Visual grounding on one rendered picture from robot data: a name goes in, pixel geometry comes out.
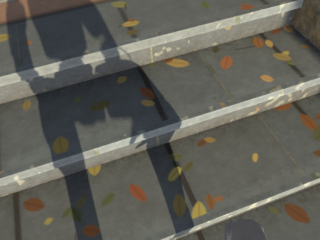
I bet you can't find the right robot thigh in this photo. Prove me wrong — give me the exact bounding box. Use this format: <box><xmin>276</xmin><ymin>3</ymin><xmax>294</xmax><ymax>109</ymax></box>
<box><xmin>224</xmin><ymin>218</ymin><xmax>268</xmax><ymax>240</ymax></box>

